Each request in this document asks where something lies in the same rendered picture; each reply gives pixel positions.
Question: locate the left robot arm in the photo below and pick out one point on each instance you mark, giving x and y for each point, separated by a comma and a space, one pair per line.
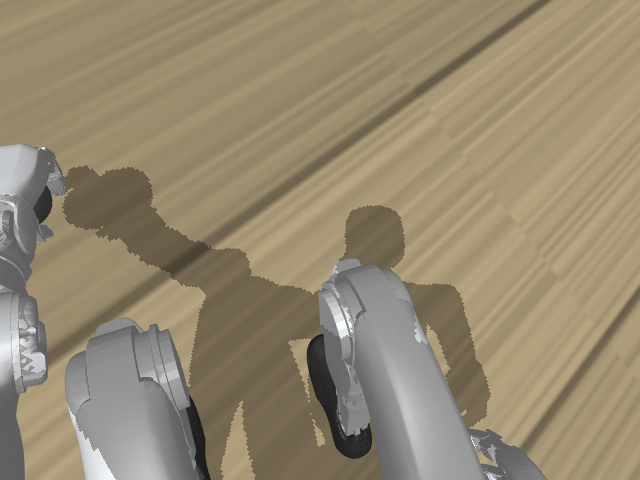
23, 347

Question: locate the right robot foot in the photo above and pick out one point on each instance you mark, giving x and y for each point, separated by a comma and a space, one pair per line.
352, 446

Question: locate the left robot foot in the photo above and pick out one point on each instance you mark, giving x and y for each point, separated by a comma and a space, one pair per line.
199, 440

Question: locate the right robot hand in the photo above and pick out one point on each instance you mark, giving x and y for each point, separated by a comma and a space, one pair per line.
513, 463

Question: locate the ball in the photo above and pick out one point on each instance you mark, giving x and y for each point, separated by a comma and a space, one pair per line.
43, 205

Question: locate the left robot hand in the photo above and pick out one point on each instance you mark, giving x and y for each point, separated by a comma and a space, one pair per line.
24, 173

